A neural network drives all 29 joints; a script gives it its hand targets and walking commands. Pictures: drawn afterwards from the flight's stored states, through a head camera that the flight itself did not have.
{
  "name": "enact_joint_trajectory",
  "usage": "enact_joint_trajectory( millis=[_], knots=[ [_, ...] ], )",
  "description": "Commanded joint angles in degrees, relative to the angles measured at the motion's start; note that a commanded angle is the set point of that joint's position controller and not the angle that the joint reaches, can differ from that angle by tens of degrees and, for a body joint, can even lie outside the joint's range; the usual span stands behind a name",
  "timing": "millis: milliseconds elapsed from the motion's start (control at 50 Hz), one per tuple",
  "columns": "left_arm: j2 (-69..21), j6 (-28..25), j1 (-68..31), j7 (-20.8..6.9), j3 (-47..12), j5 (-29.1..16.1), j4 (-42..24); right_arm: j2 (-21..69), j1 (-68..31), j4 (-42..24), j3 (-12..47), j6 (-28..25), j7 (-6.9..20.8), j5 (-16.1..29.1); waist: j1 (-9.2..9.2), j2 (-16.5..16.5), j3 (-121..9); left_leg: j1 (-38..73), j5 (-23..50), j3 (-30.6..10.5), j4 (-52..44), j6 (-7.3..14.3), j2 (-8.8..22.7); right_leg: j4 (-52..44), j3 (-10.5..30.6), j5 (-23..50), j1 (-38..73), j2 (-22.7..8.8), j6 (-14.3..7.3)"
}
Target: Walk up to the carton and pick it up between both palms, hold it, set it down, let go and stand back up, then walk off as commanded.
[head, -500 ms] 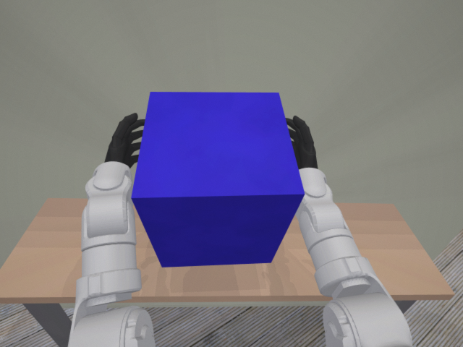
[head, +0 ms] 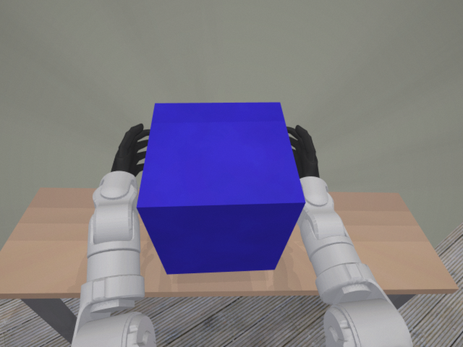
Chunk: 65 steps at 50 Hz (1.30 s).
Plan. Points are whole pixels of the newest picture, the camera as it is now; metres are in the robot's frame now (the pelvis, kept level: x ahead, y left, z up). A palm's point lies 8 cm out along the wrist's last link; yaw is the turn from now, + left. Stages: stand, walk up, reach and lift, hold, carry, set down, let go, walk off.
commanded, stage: set down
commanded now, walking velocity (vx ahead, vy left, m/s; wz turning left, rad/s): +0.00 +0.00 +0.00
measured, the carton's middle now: (219, 193) +0.35 +0.01 +0.10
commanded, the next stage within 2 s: none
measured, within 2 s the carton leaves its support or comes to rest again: neither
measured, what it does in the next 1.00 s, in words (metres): stands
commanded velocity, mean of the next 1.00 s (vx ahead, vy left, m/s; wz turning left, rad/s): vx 0.00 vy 0.00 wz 0.00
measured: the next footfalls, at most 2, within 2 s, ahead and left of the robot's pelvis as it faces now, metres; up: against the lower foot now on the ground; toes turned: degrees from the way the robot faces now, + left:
none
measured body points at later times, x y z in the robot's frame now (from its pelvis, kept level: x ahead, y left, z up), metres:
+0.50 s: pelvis -0.01 +0.00 +0.00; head -0.03 +0.02 +0.45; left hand +0.37 +0.15 +0.12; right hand +0.37 -0.15 +0.12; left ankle +0.01 +0.12 -0.75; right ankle -0.02 -0.11 -0.75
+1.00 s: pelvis +0.01 +0.00 +0.00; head +0.02 +0.01 +0.45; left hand +0.38 +0.15 +0.07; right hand +0.39 -0.15 +0.09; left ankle +0.01 +0.12 -0.75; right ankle -0.02 -0.11 -0.75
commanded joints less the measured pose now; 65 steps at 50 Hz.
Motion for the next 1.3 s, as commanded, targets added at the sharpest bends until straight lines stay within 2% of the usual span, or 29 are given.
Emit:
enact_joint_trajectory(
  millis=[0,20,60,100,140,200,300,320,380,440,460,580,600,660,700,720,800,840,880,920,960,1000,1020,1040,1060,1120,1220,1260,1280],
  knots=[
    [-26.20,-4.84,-28.34,-3.43,-26.90,-5.47,-9.56,25.89,-33.13,-17.80,21.23,-5.05,5.99,-0.69,1.86,3.15,-22.15,10.77,27.89,6.72,3.12,-2.63,-1.66,0.70,-5.34,25.83,0.76,1.59,3.25],
    [-25.96,-5.04,-29.72,-3.24,-28.02,-5.73,-10.15,25.96,-33.32,-16.41,20.39,-5.25,5.87,-0.95,0.74,3.54,-21.87,9.32,27.53,6.54,2.73,-3.15,-1.67,0.64,-5.41,24.75,1.07,1.67,3.08],
    [-27.39,-5.86,-31.11,-2.65,-28.12,-5.77,-10.86,27.15,-34.78,-19.40,22.31,-5.42,6.24,-0.53,2.57,2.96,-22.03,9.35,26.03,6.74,2.41,-2.92,-1.34,0.53,-5.19,23.29,0.29,1.44,3.16],
    [-27.49,-5.69,-30.11,-2.82,-28.26,-6.12,-8.27,26.20,-32.95,-17.18,20.10,-5.10,6.18,-1.55,1.03,3.13,-19.82,7.70,22.90,7.05,1.53,-2.80,-1.47,0.11,-5.36,22.84,0.34,1.12,2.98],
    [-26.80,-5.84,-29.53,-2.85,-26.55,-5.49,-3.79,25.52,-33.20,-14.67,18.06,-4.70,6.70,-2.37,1.19,2.12,-17.99,6.07,17.91,6.79,0.17,-1.90,-1.02,-0.34,-5.04,18.94,-1.10,1.22,2.74],
    [-25.58,-5.89,-29.62,-2.97,-22.94,-2.22,-1.12,24.41,-33.17,-10.83,15.28,-4.50,7.78,-4.54,2.95,2.69,-14.80,4.37,13.22,7.77,-1.62,-1.34,-0.95,-1.35,-5.16,11.89,-2.38,1.00,2.08],
    [-24.09,-6.47,-31.91,-3.49,-16.03,-0.60,6.91,22.59,-32.14,-3.63,6.51,-3.41,9.75,-8.39,3.66,1.55,-7.45,-1.29,0.72,8.64,-5.54,0.55,-0.61,-2.84,-5.37,-1.32,-6.65,0.33,1.38],
    [-25.13,-6.90,-31.46,-3.08,-16.08,-0.46,5.34,24.09,-31.36,-3.70,8.35,-3.87,10.12,-8.39,5.05,2.04,-9.41,-1.02,2.21,8.92,-5.24,0.43,-0.83,-2.51,-5.76,-1.23,-6.01,0.50,1.31],
    [-28.67,-10.33,-35.99,-1.57,-21.16,-3.91,1.97,26.29,-35.75,-6.80,9.97,-5.92,10.80,-8.93,4.80,2.83,-19.91,3.08,8.93,8.42,-2.89,-0.57,0.07,-0.77,-6.03,4.92,-6.45,1.33,1.28],
    [-26.87,-11.46,-35.20,-0.97,-18.83,-2.36,6.97,25.79,-33.54,-3.59,8.70,-5.82,10.97,-10.19,5.12,2.99,-19.56,0.94,8.25,8.22,-2.77,-0.58,-0.31,-0.82,-5.49,6.99,-5.27,0.76,1.78],
    [-25.91,-11.75,-33.50,-1.10,-17.22,-1.91,7.19,27.22,-33.94,-5.74,9.74,-6.13,11.12,-9.95,6.57,2.29,-20.87,0.40,7.90,8.90,-2.93,0.23,-0.45,-0.70,-4.54,7.51,-4.54,0.69,2.22],
    [-27.23,-13.56,-31.35,-0.42,-17.45,-1.61,5.17,28.46,-31.91,-5.47,12.83,-6.97,11.05,-9.09,7.74,1.83,-26.65,0.91,15.24,9.37,-1.52,-0.19,-0.93,1.49,-4.36,18.33,0.41,0.69,2.73],
    [-27.10,-14.47,-31.52,-0.31,-18.81,-2.41,5.13,29.16,-29.82,-5.06,13.67,-6.67,10.79,-8.89,6.39,2.47,-25.20,0.39,14.88,9.14,-0.98,-0.42,-1.12,1.73,-3.93,20.00,0.19,0.57,2.89],
    [-28.23,-15.42,-29.38,-0.04,-20.04,-2.58,2.87,29.69,-29.08,-6.32,15.20,-7.54,10.32,-8.43,6.33,2.36,-30.36,2.63,22.46,8.66,0.54,-0.87,-1.01,3.17,-3.96,27.81,1.26,0.99,3.05],
    [-28.96,-15.77,-28.75,0.20,-21.38,-2.57,3.39,29.98,-26.92,-4.34,15.89,-7.61,10.06,-8.21,4.84,3.81,-28.11,2.62,24.85,8.38,1.28,-1.75,-0.92,3.24,-3.79,29.65,1.26,1.05,2.72],
    [-29.12,-15.77,-25.47,-0.03,-21.21,-2.26,2.80,29.80,-27.08,-5.79,16.60,-7.98,9.78,-8.12,5.54,2.08,-27.94,3.52,26.68,8.56,1.70,-1.65,-0.85,3.61,-3.47,32.94,2.21,1.36,3.18],
    [-28.60,-16.20,-25.24,0.20,-21.49,-2.56,2.16,30.19,-24.60,-4.93,17.87,-7.96,9.03,-8.07,4.27,2.61,-28.96,1.34,24.40,8.28,1.00,-1.27,-1.17,4.58,-2.72,37.35,5.00,0.37,3.48],
    [-29.26,-17.01,-26.15,0.22,-22.51,-3.45,1.36,30.56,-26.20,-7.40,18.66,-8.46,8.86,-7.33,4.77,2.22,-27.99,1.10,25.67,7.83,1.73,-1.47,-0.78,4.53,-2.62,34.74,4.23,0.83,3.17],
    [-29.90,-17.98,-25.85,0.97,-23.98,-4.03,-2.11,32.55,-24.74,-8.40,21.19,-8.67,8.63,-6.53,5.13,3.62,-33.90,1.76,26.90,7.92,2.33,-1.70,-1.18,5.45,-2.46,39.85,4.96,0.31,3.39],
    [-32.29,-18.64,-26.37,1.19,-26.78,-5.47,-3.08,32.29,-25.86,-9.23,20.76,-9.66,8.49,-6.44,3.36,5.18,-33.97,5.33,31.12,6.66,3.29,-2.34,-0.44,4.79,-3.07,37.09,-0.27,0.90,2.95],
    [-32.00,-19.15,-27.97,1.32,-26.77,-4.94,-0.96,32.29,-25.21,-7.39,20.50,-10.11,8.44,-7.01,4.31,5.78,-30.93,6.23,31.14,6.87,3.29,-2.69,-0.36,3.28,-3.22,33.00,-3.72,0.80,2.57],
    [-31.38,-19.82,-28.86,1.55,-26.18,-4.62,0.64,31.02,-25.34,-6.55,18.37,-9.91,8.83,-8.15,3.53,3.88,-30.31,3.57,26.01,6.89,1.82,-2.64,0.05,2.60,-3.39,29.37,-1.15,1.27,1.90],
    [-29.87,-20.10,-28.87,1.70,-24.42,-3.12,1.40,30.77,-24.84,-4.32,17.82,-9.82,9.15,-8.49,5.22,4.80,-28.46,2.59,24.56,7.71,1.35,-2.65,-0.07,2.03,-3.22,27.28,-1.34,1.04,1.83],
    [-30.67,-20.26,-29.40,1.73,-24.22,-3.42,3.18,29.92,-23.93,-2.66,15.34,-9.57,9.34,-9.50,3.31,5.48,-26.88,3.37,22.91,7.48,1.31,-2.58,0.21,1.62,-3.76,24.58,-4.03,0.95,1.63],
    [-29.83,-20.26,-28.63,1.62,-23.30,-3.05,4.64,29.74,-24.25,-2.19,14.91,-9.51,9.42,-9.14,4.28,4.19,-25.05,2.97,20.42,7.82,0.32,-2.23,0.34,0.77,-3.34,23.21,-3.88,0.88,1.62],
    [-28.78,-19.92,-28.23,0.88,-21.53,-2.66,8.35,28.42,-23.80,-2.26,12.19,-9.59,9.65,-10.74,3.34,3.50,-23.12,1.18,16.32,7.92,-0.70,-1.72,0.13,0.26,-3.82,19.75,-3.40,0.60,1.77],
    [-27.05,-20.96,-30.80,0.54,-15.85,-1.07,12.54,28.93,-26.16,1.70,7.27,-9.14,11.34,-13.18,6.48,2.28,-18.09,-2.12,6.80,9.33,-3.53,-0.11,0.43,-1.23,-3.67,7.83,-6.74,0.16,1.23],
    [-28.61,-22.25,-31.12,1.00,-16.96,-1.71,12.10,30.39,-26.42,0.05,7.92,-9.84,11.93,-13.47,7.02,2.58,-20.44,-2.69,6.72,9.38,-3.79,-0.01,0.46,-0.37,-3.75,7.43,-7.05,0.29,1.31],
    [-28.33,-22.47,-31.81,1.08,-17.06,-1.67,13.78,29.32,-27.21,0.50,6.61,-10.21,12.31,-14.32,6.02,3.36,-21.02,-2.80,5.13,9.43,-4.04,-0.20,0.43,-1.02,-4.10,5.01,-7.40,0.12,1.23]
  ],
)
